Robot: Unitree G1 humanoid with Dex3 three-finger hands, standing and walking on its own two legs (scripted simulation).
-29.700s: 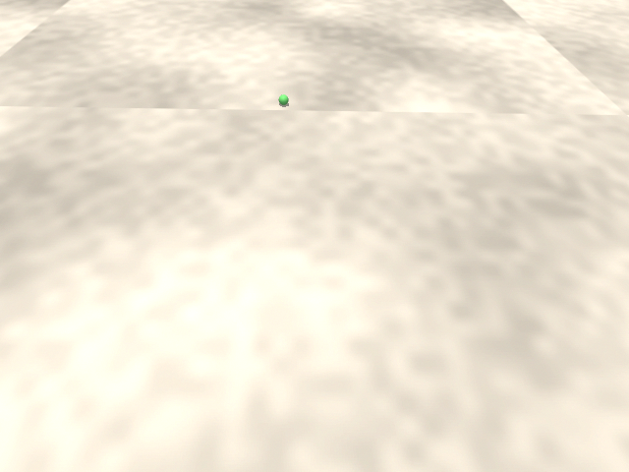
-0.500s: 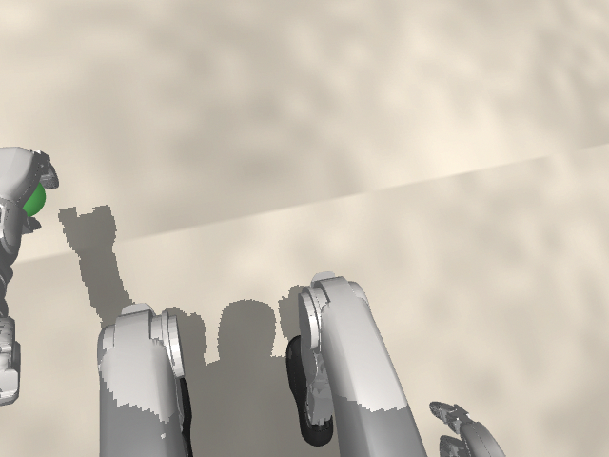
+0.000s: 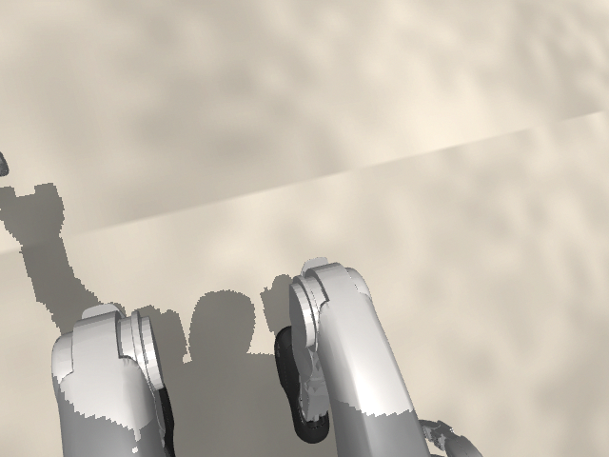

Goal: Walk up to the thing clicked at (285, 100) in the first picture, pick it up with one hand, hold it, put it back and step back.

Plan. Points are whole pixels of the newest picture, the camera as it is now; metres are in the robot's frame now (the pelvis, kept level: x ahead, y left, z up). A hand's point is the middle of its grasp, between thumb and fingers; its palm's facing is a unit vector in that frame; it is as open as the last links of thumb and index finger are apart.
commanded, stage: crouch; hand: left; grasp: from above
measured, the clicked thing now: out of the picture +0.49 +0.31 -0.19
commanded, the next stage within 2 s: lower in 0.04 s
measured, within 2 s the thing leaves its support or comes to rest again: neither
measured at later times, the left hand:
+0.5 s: hand out of the picture +0.47 +0.31 -0.22, palm faces -0.48 -0.09 -0.87, open 7.4 cm
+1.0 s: hand (4, 206) +0.48 +0.30 -0.26, palm faces -0.47 -0.11 -0.87, open 7.4 cm
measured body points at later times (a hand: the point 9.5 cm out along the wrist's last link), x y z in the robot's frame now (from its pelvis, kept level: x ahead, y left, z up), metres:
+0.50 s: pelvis +0.00 +0.00 -0.02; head +0.27 +0.09 +0.33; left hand +0.49 +0.31 -0.17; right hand +0.04 -0.27 -0.10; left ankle +0.07 +0.13 -0.31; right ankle +0.10 -0.13 -0.31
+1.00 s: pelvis +0.01 +0.00 -0.04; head +0.29 +0.09 +0.30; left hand +0.50 +0.30 -0.21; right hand +0.03 -0.26 -0.11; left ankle +0.07 +0.13 -0.31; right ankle +0.10 -0.13 -0.31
